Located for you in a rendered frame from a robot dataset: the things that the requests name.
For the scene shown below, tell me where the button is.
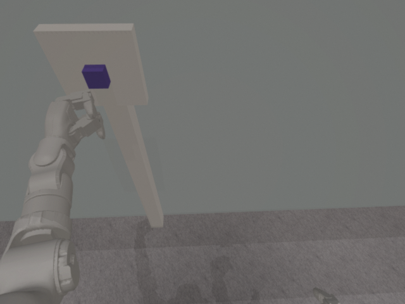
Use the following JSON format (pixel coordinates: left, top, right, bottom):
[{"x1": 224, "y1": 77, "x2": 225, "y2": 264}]
[{"x1": 82, "y1": 65, "x2": 111, "y2": 89}]

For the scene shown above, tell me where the left robot hand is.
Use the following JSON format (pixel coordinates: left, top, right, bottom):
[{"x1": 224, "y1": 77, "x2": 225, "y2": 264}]
[{"x1": 44, "y1": 89, "x2": 105, "y2": 149}]

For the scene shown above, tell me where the robot left forearm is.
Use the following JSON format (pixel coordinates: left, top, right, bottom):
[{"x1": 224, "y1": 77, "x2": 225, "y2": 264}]
[{"x1": 0, "y1": 137, "x2": 76, "y2": 266}]

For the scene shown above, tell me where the panel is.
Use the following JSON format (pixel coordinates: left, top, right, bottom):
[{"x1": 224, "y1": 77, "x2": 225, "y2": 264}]
[{"x1": 33, "y1": 23, "x2": 164, "y2": 227}]

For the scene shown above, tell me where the left robot upper arm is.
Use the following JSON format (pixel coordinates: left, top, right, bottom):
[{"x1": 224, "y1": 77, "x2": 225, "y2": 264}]
[{"x1": 0, "y1": 238, "x2": 80, "y2": 304}]

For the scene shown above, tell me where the right robot hand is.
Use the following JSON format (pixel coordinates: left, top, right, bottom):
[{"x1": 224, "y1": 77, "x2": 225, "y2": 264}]
[{"x1": 313, "y1": 288, "x2": 340, "y2": 304}]

